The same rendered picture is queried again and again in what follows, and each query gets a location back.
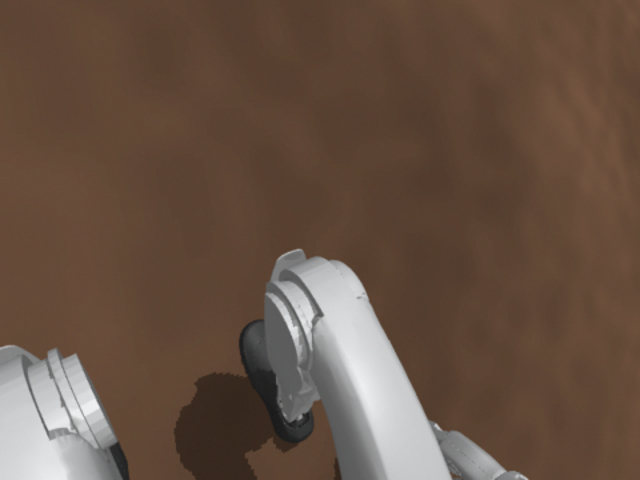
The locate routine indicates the left robot foot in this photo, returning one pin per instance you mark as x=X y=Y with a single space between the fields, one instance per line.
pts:
x=120 y=460

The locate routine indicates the right robot foot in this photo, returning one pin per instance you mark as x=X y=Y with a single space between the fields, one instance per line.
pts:
x=263 y=380

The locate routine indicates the right robot hand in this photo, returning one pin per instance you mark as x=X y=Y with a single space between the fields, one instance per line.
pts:
x=464 y=458

